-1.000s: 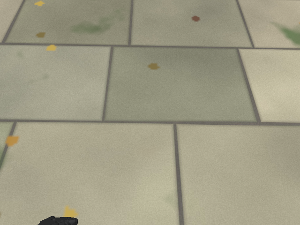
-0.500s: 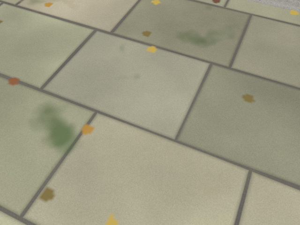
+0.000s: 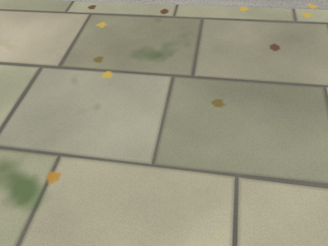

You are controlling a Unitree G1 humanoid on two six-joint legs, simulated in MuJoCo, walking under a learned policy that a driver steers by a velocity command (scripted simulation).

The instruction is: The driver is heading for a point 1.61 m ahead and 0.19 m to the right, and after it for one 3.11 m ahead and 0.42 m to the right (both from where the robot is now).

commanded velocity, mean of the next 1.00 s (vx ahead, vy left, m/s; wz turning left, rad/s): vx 0.01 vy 0.00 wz -0.35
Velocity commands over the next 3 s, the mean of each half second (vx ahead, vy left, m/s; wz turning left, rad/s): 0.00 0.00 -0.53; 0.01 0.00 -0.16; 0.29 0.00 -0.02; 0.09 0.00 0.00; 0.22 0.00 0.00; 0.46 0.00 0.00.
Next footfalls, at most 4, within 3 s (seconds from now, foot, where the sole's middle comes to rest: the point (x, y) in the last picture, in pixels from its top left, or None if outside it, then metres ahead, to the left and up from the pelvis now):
0.50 left None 0.06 0.10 -0.76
0.84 right None -0.05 -0.08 -0.76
1.24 left None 0.13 0.10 -0.76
1.68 right None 0.30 -0.12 -0.76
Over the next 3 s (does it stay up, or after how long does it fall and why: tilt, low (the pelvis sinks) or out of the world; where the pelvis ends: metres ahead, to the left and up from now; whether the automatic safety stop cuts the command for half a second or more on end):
stays up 0.59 -0.15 0.00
